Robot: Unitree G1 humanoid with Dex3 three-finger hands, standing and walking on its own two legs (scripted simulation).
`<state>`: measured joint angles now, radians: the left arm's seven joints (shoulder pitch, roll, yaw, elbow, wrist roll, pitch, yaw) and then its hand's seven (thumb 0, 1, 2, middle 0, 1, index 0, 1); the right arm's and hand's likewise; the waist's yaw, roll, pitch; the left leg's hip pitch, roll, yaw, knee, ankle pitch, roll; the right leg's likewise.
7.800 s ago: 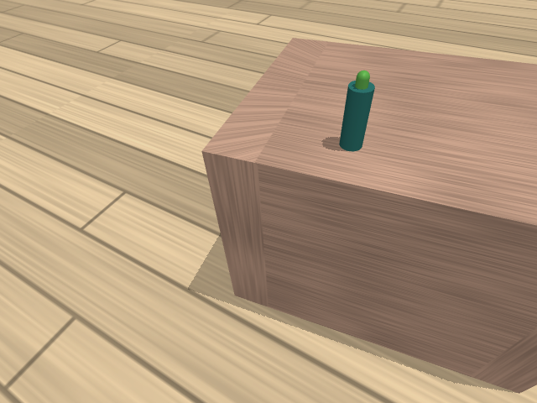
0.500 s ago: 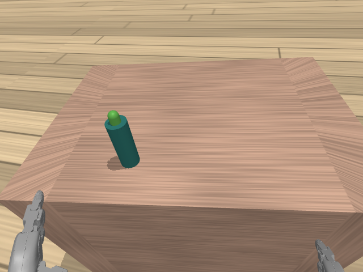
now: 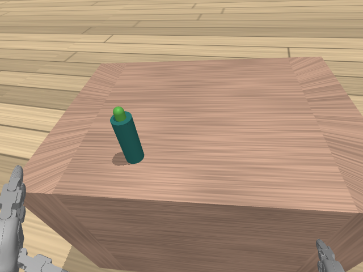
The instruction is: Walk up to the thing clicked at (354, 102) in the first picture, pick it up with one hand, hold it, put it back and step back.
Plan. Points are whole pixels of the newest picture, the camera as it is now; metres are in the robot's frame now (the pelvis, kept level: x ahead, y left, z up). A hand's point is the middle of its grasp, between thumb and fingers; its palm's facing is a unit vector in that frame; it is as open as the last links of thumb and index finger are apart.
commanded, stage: rise first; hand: left
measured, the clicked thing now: (127, 134) +0.46 +0.19 +0.06
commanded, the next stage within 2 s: go down in 0.34 s
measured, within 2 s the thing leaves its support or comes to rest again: neither
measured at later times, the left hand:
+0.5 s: hand (38, 220) +0.19 +0.26 +0.15, palm faces +0.36 -0.82 -0.45, open 17.7 cm
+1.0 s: hand (25, 177) +0.27 +0.32 +0.16, palm faces +0.27 -0.93 -0.26, open 17.5 cm
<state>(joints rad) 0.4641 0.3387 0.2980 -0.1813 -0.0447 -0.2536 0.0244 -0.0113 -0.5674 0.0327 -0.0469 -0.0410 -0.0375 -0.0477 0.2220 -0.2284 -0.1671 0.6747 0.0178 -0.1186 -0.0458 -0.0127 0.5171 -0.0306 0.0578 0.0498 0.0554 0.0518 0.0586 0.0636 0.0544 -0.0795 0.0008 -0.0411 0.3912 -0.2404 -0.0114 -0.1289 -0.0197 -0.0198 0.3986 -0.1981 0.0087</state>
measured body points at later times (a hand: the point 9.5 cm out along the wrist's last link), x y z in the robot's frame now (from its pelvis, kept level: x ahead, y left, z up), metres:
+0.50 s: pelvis +0.00 +0.00 +0.00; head +0.00 -0.02 +0.45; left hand +0.17 +0.30 +0.17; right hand +0.16 -0.26 -0.09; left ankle -0.01 +0.13 -0.74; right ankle +0.02 -0.12 -0.74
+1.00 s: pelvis +0.00 +0.01 -0.01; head -0.02 -0.01 +0.44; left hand +0.24 +0.37 +0.17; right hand +0.16 -0.25 -0.09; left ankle -0.01 +0.13 -0.74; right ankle +0.02 -0.12 -0.74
